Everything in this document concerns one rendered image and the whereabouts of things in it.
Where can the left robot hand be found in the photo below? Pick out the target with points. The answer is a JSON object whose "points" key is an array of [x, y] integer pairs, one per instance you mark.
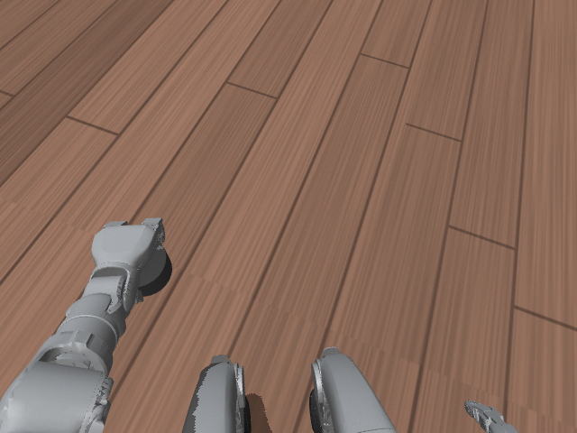
{"points": [[134, 245]]}

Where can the right robot hand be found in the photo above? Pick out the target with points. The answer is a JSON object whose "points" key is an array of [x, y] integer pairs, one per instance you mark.
{"points": [[489, 418]]}

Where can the tin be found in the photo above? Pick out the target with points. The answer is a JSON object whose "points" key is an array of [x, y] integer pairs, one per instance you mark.
{"points": [[156, 274]]}

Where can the left robot arm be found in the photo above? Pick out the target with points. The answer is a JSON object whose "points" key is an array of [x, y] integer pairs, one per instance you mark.
{"points": [[65, 387]]}

